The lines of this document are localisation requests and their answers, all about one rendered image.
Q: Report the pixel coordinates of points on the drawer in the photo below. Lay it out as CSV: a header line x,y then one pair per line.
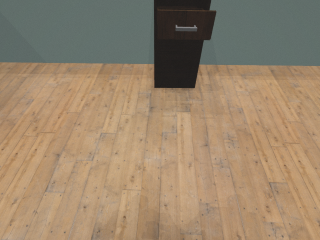
x,y
168,18

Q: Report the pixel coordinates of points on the handle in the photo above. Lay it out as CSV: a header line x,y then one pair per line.
x,y
186,29

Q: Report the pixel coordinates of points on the cabinet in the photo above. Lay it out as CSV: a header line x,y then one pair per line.
x,y
176,62

